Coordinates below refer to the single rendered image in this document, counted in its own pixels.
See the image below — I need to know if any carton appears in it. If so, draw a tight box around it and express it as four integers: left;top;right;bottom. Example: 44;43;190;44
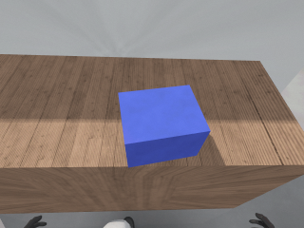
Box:
118;85;211;168

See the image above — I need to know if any robot left foot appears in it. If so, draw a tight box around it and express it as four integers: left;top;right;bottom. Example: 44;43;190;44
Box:
124;217;135;228

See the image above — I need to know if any right robot hand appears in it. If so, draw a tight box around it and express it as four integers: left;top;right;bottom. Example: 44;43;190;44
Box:
249;213;275;228

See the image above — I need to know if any left robot hand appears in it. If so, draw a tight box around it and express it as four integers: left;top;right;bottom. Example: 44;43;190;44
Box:
24;216;47;228

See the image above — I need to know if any pedestal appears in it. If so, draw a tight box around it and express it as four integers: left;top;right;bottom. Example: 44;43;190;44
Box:
0;54;304;214

